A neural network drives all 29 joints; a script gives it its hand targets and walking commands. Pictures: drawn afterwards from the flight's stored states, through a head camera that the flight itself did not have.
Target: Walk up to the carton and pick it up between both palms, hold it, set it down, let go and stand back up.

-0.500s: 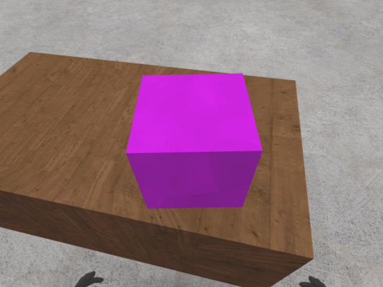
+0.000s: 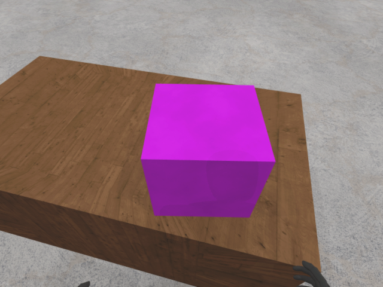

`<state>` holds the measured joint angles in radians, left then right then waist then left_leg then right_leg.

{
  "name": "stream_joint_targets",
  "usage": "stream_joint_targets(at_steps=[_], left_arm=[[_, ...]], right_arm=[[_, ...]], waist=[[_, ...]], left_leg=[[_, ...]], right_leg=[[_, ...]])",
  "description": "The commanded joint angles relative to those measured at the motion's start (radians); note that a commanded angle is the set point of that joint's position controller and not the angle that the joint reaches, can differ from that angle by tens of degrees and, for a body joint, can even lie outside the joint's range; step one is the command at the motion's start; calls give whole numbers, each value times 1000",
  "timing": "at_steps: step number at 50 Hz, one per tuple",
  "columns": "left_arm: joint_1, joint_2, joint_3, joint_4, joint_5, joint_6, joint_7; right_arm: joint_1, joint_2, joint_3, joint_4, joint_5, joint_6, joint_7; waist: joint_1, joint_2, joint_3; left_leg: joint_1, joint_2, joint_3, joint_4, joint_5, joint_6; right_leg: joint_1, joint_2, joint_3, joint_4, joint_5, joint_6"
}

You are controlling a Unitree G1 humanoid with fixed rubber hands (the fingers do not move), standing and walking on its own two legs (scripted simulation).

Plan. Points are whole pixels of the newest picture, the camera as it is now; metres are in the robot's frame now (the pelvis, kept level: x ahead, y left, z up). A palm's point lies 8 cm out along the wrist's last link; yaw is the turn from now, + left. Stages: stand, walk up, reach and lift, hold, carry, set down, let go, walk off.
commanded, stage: walk up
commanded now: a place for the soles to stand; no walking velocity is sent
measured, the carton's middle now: (203, 151) +0.48 +0.02 -0.04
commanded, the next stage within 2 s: none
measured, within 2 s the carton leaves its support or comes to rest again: neither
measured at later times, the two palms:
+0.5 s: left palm out of the picture +0.05 +0.33 -0.11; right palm out of the picture +0.10 -0.22 -0.12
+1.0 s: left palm out of the picture +0.10 +0.34 -0.10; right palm out of the picture +0.15 -0.18 -0.09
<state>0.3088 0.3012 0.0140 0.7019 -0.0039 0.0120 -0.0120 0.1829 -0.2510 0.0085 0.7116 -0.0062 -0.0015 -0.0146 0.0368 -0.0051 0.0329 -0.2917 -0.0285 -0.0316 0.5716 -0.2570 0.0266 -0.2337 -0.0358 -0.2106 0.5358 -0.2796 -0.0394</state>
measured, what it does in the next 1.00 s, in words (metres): steps on the spot: left foot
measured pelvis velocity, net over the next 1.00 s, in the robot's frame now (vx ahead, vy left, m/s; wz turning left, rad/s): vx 0.01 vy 0.08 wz -0.06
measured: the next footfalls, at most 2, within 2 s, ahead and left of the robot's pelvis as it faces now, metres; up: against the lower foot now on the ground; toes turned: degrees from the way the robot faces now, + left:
left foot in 0.48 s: +0.04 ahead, +0.17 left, +0.00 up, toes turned +1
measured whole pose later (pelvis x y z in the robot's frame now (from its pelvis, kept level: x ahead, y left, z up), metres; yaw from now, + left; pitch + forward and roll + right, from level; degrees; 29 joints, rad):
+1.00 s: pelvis +0.01 +0.08 +0.00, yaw -3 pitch -2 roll +0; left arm 0.34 0.29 0.02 0.64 0.01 -0.01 0.00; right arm 0.14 -0.27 0.00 0.70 0.00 0.02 0.03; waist 0.02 -0.01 0.04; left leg -0.21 0.02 0.11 0.59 -0.35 0.03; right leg -0.26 -0.08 0.00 0.57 -0.28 0.06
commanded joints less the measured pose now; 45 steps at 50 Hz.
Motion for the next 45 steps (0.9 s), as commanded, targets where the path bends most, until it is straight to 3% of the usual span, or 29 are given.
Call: stream_joint_targets(at_steps=[1,5,10,11,12,13,14,16,18,21,22,23,24,25,26,27,28,29,31,32,35,40,45], left_arm=[[30,138,38,-61,0,-16,4],[28,143,44,-57,0,-15,3],[34,145,48,-46,3,-17,6],[93,159,58,-58,27,-32,23],[90,202,72,-58,36,-32,37],[60,210,78,-66,37,-32,49],[49,211,85,-70,43,-33,58],[50,200,88,-75,53,-35,68],[49,185,86,-81,56,-36,71],[5,170,72,-108,44,-29,52],[-19,174,66,-112,37,-23,41],[-30,171,58,-118,26,-18,30],[-4,143,45,-122,11,-16,16],[49,76,26,-137,-11,-15,5],[80,71,31,-124,-6,-4,12],[69,106,47,-113,1,-1,13],[67,118,49,-114,-5,-10,9],[74,119,46,-109,-4,-23,8],[98,138,53,-104,9,-41,10],[82,143,53,-106,10,-44,10],[82,123,42,-112,7,-45,13],[79,116,42,-120,9,-38,17],[77,119,45,-126,10,-35,17]], right_arm=[[-12,-160,-41,-72,1,-13,-4],[-7,-159,-45,-68,-3,-14,-4],[-9,-158,-41,-61,0,-16,-2],[-38,-184,-61,-77,-20,5,24],[-32,-164,-61,-82,-27,16,36],[0,-148,-67,-79,-38,24,43],[13,-147,-73,-78,-44,32,47],[8,-145,-82,-85,-42,41,54],[8,-151,-89,-83,-40,47,55],[34,-103,-78,-66,-16,35,59],[62,-100,-79,-56,-6,24,59],[103,-128,-87,-47,-5,11,57],[120,-175,-101,-42,-12,-1,49],[82,-257,-117,-55,-14,-8,37],[37,-293,-122,-50,5,-4,31],[-20,-251,-107,-54,16,-2,28],[-43,-209,-87,-59,15,-4,27],[-53,-203,-79,-69,7,-5,27],[-31,-184,-68,-67,9,-5,33],[-15,-171,-64,-60,10,-4,34],[-4,-177,-59,-55,7,-9,36],[-40,-172,-51,-75,10,-2,36],[-65,-181,-52,-92,11,7,39]], waist=[[-10,28,-26],[-10,17,-30],[-7,46,-37],[-3,93,-18],[-7,34,19],[-20,-21,37],[-19,-29,36],[-10,-63,41],[-7,-77,33],[-10,-153,-5],[-34,-158,-11],[-59,-120,-17],[-64,-45,-37],[-41,124,-59],[-28,144,-35],[-11,106,43],[-2,62,55],[2,75,45],[-7,102,10],[-23,94,-3],[-29,76,-46],[-28,62,-27],[-27,63,-38]], left_leg=[[-71,160,-197,-150,127,45],[-76,145,-185,-149,50,39],[-95,147,-192,-167,42,40],[-123,66,-106,-44,12,28],[-160,39,-52,63,-49,3],[-139,49,-22,168,-149,-10],[-137,61,-27,260,-210,-15],[-193,77,-40,383,-259,-25],[-216,90,-48,413,-248,-38],[-62,89,3,171,-203,-39],[37,75,26,43,-113,-33],[145,68,26,-84,31,-22],[213,99,-53,-143,85,-6],[161,245,-316,-235,-28,63],[-67,323,-407,-283,-201,170],[-156,274,-339,-289,-236,168],[-111,221,-241,-263,-130,122],[-101,198,-181,-224,-44,87],[-93,172,-125,-214,-67,48],[-52,169,-114,-211,-25,44],[35,172,-76,-169,167,46],[50,181,-37,-167,224,55],[58,184,-1,-167,169,62]], right_leg=[[72,-143,206,-106,88,-13],[60,-149,210,-116,25,-25],[88,-150,215,-110,23,-23],[83,-232,311,-179,-62,-63],[67,-333,399,-245,-113,-112],[18,-410,429,-269,-88,-169],[-13,-442,442,-277,-54,-217],[0,-452,420,-268,47,-250],[26,-426,384,-247,86,-232],[-22,-305,230,-196,11,-143],[-71,-267,182,-145,-12,-111],[-140,-241,150,-78,-37,-72],[-197,-193,96,10,-57,-25],[-219,-89,44,146,-154,34],[-76,-56,134,163,-247,36],[-20,-57,176,125,-171,30],[-26,-49,167,32,-64,33],[4,-65,171,-23,33,29],[54,-78,204,-38,72,19],[42,-77,204,-30,87,19],[39,-82,206,-27,183,22],[22,-73,208,-14,230,25],[7,-63,212,-4,228,28]])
